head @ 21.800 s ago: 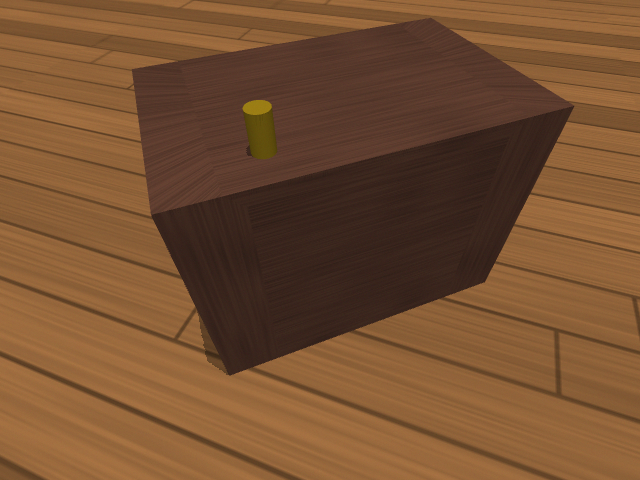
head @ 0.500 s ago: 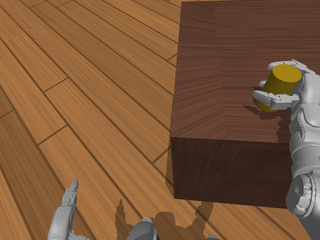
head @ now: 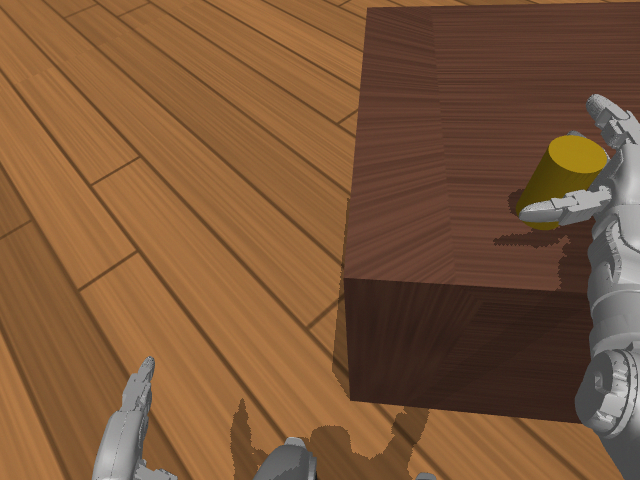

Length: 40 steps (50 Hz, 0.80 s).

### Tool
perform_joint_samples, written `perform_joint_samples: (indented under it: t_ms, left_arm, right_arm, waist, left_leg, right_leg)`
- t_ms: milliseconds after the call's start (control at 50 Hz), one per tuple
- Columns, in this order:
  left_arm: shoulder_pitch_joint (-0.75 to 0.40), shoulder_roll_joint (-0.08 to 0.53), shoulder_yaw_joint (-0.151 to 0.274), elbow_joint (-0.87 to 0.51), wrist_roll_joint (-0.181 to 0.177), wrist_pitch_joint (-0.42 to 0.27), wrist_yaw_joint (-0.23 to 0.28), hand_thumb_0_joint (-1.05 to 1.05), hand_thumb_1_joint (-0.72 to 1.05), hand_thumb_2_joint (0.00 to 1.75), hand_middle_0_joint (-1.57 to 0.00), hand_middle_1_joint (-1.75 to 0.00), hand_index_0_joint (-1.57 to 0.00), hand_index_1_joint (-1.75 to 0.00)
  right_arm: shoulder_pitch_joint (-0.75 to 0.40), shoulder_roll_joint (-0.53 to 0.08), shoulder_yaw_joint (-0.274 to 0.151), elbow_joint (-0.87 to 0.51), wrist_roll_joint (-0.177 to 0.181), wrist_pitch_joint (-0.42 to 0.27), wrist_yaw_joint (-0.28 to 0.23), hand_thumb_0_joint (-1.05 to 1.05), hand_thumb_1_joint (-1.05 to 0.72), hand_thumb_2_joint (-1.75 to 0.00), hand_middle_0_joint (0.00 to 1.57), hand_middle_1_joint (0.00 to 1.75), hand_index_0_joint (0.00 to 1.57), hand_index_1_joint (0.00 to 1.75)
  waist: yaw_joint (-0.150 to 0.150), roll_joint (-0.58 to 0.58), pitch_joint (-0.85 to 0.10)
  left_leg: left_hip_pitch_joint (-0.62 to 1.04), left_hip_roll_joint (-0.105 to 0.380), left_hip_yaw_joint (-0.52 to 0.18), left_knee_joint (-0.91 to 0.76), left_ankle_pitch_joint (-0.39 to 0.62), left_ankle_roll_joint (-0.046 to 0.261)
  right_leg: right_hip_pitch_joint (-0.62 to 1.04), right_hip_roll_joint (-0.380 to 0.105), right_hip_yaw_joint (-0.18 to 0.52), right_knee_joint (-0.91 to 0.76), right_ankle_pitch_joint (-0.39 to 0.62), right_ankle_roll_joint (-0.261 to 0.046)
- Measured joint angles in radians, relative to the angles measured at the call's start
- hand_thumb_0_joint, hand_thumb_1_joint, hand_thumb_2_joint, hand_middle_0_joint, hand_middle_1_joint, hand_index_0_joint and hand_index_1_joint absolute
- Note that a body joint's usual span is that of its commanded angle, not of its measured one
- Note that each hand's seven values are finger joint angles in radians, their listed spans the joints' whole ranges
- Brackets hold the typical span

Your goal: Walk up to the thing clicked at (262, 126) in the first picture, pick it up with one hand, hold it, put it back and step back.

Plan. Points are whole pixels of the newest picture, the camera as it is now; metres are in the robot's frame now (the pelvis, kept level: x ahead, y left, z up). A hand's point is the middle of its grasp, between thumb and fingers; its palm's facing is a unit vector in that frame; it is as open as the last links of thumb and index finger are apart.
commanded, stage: withdraw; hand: right
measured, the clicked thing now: (556, 185) +0.48 -0.21 +0.08
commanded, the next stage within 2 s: rise in 0.20 s
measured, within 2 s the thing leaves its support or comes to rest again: neither
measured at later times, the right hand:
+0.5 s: hand out of the picture +0.46 -0.32 +0.20, palm faces +0.30 +0.93 -0.23, open 17.6 cm
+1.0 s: hand out of the picture +0.31 -0.31 +0.17, palm faces +0.37 +0.84 -0.40, open 17.5 cm
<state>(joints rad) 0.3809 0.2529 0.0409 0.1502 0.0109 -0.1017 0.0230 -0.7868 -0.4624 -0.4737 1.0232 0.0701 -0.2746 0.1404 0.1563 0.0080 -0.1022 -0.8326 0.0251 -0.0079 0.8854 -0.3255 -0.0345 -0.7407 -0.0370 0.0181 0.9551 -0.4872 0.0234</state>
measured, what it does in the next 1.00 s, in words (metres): stands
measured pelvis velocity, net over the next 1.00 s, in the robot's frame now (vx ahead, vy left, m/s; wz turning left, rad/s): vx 0.04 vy -0.01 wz -0.01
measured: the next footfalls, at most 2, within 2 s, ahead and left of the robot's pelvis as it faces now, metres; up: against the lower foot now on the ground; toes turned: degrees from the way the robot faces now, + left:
none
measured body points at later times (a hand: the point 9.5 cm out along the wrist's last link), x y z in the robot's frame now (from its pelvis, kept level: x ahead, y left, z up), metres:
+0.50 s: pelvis +0.02 +0.00 +0.03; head +0.06 +0.01 +0.48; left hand +0.17 +0.25 -0.02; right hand +0.44 -0.37 +0.21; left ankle +0.06 +0.14 -0.68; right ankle -0.02 -0.13 -0.68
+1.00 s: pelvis +0.04 -0.01 +0.05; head +0.05 +0.01 +0.49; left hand +0.20 +0.23 -0.03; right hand +0.28 -0.35 +0.19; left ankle +0.06 +0.14 -0.68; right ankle -0.02 -0.13 -0.68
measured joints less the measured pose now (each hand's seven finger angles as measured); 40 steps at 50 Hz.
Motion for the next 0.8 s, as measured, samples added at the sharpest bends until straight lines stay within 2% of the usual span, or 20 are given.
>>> perform_joint_samples:
  t_ms: [120, 180, 260, 340, 360, 420, 460, 520, 580, 660, 740, 800]
  left_arm:
    - [0.008, 0.020, 0.013, 0.043, -0.015, 0.001, 0.012, -0.01, -0.50, 0.04, -0.05, -0.04, -0.06, -0.05]
    - [-0.001, 0.019, 0.000, 0.105, -0.024, 0.001, 0.019, -0.01, -0.50, 0.03, -0.05, -0.04, -0.06, -0.05]
    - [-0.024, 0.010, -0.028, 0.163, -0.033, 0.005, 0.022, -0.01, -0.50, 0.03, -0.05, -0.04, -0.06, -0.04]
    - [-0.033, 0.014, -0.034, 0.177, -0.043, 0.001, 0.032, -0.01, -0.50, 0.03, -0.05, -0.04, -0.06, -0.04]
    - [-0.031, 0.015, -0.035, 0.169, -0.045, 0.003, 0.034, -0.01, -0.51, 0.03, -0.05, -0.04, -0.06, -0.05]
    - [-0.027, 0.015, -0.039, 0.148, -0.051, 0.004, 0.029, -0.01, -0.51, 0.04, -0.05, -0.04, -0.06, -0.05]
    - [-0.021, 0.012, -0.045, 0.143, -0.053, 0.003, 0.019, -0.01, -0.52, 0.04, -0.05, -0.04, -0.05, -0.05]
    - [-0.006, 0.003, -0.049, 0.152, -0.053, 0.010, 0.001, -0.01, -0.52, 0.05, -0.05, -0.04, -0.05, -0.05]
    - [0.002, 0.000, -0.042, 0.195, -0.054, 0.019, -0.015, -0.01, -0.52, 0.05, -0.05, -0.04, -0.05, -0.05]
    - [0.005, 0.015, -0.034, 0.224, -0.055, 0.041, -0.006, -0.01, -0.51, 0.06, -0.05, -0.04, -0.05, -0.05]
    - [-0.008, 0.025, -0.020, 0.213, -0.053, 0.026, 0.005, -0.02, -0.52, 0.06, -0.05, -0.04, -0.05, -0.05]
    - [-0.014, 0.030, 0.001, 0.192, -0.054, 0.015, 0.005, -0.02, -0.52, 0.06, -0.05, -0.04, -0.05, -0.05]
  right_arm:
    - [-0.023, -0.053, -0.022, -0.022, 0.003, 0.049, 0.014, -0.02, 0.53, -0.13, 0.19, 0.17, 0.19, 0.17]
    - [-0.059, -0.094, -0.012, -0.015, 0.011, 0.082, 0.033, -0.02, 0.55, -0.09, 0.14, 0.13, 0.14, 0.13]
    - [-0.101, -0.151, -0.005, 0.011, 0.020, 0.144, 0.082, -0.02, 0.58, -0.06, 0.10, 0.09, 0.09, 0.09]
    - [-0.110, -0.193, 0.002, 0.034, 0.043, 0.210, 0.142, -0.02, 0.59, -0.05, 0.07, 0.07, 0.07, 0.07]
    - [-0.109, -0.202, 0.018, 0.038, 0.021, 0.218, 0.145, -0.01, 0.59, -0.05, 0.07, 0.07, 0.07, 0.07]
    - [-0.098, -0.226, 0.065, 0.065, -0.023, 0.229, 0.112, -0.01, 0.59, -0.04, 0.06, 0.06, 0.06, 0.06]
    - [-0.078, -0.238, 0.077, 0.070, -0.046, 0.243, 0.090, -0.01, 0.59, -0.04, 0.06, 0.06, 0.06, 0.06]
    - [-0.031, -0.253, 0.060, 0.039, -0.083, 0.260, 0.051, -0.01, 0.59, -0.03, 0.06, 0.06, 0.07, 0.06]
    - [0.012, -0.275, 0.020, 0.009, -0.106, 0.268, 0.005, -0.01, 0.60, -0.03, 0.06, 0.06, 0.07, 0.06]
    - [0.058, -0.286, -0.025, -0.065, -0.117, 0.263, -0.069, -0.02, 0.60, -0.03, 0.06, 0.06, 0.06, 0.06]
    - [0.141, -0.283, -0.011, -0.114, -0.107, 0.229, -0.123, -0.02, 0.60, -0.04, 0.06, 0.05, 0.06, 0.05]
    - [0.242, -0.240, 0.009, -0.193, -0.088, 0.235, -0.131, -0.02, 0.59, -0.04, 0.06, 0.05, 0.05, 0.05]
  waist:
    - [-0.014, -0.008, -0.007]
    - [-0.030, -0.015, -0.008]
    - [-0.048, -0.032, -0.014]
    - [-0.063, -0.051, -0.019]
    - [-0.069, -0.051, -0.016]
    - [-0.083, -0.042, -0.008]
    - [-0.087, -0.030, 0.001]
    - [-0.097, -0.015, 0.017]
    - [-0.105, -0.008, 0.041]
    - [-0.126, -0.013, 0.050]
    - [-0.137, -0.031, 0.024]
    - [-0.151, -0.047, 0.002]
  left_leg:
    - [0.062, -0.003, 0.005, -0.045, 0.009, 0.003]
    - [0.094, -0.004, 0.010, -0.073, 0.018, 0.005]
    - [0.135, -0.003, 0.012, -0.110, 0.029, 0.005]
    - [0.178, 0.003, 0.012, -0.140, 0.035, 0.003]
    - [0.190, 0.004, 0.010, -0.147, 0.036, 0.002]
    - [0.224, 0.007, 0.005, -0.170, 0.042, 0.001]
    - [0.239, 0.009, 0.004, -0.186, 0.048, 0.001]
    - [0.253, 0.008, 0.004, -0.209, 0.059, 0.004]
    - [0.266, 0.006, 0.008, -0.231, 0.068, 0.006]
    - [0.291, 0.001, 0.015, -0.261, 0.078, 0.007]
    - [0.330, -0.002, 0.019, -0.290, 0.079, 0.004]
    - [0.365, 0.000, 0.018, -0.302, 0.075, 0.001]
  right_leg:
    - [0.061, -0.004, 0.003, -0.046, 0.012, 0.002]
    - [0.091, -0.006, 0.006, -0.074, 0.021, 0.004]
    - [0.131, -0.005, 0.006, -0.114, 0.036, 0.004]
    - [0.176, 0.001, 0.005, -0.153, 0.049, 0.000]
    - [0.191, 0.003, 0.002, -0.164, 0.052, 0.000]
    - [0.232, 0.005, -0.004, -0.201, 0.065, -0.002]
    - [0.250, 0.008, -0.005, -0.224, 0.075, -0.001]
    - [0.265, 0.006, -0.006, -0.250, 0.087, 0.002]
    - [0.274, 0.004, -0.003, -0.265, 0.094, 0.004]
    - [0.288, -0.002, 0.002, -0.277, 0.096, 0.005]
    - [0.319, -0.005, 0.005, -0.291, 0.091, 0.003]
    - [0.355, -0.003, 0.003, -0.306, 0.087, -0.001]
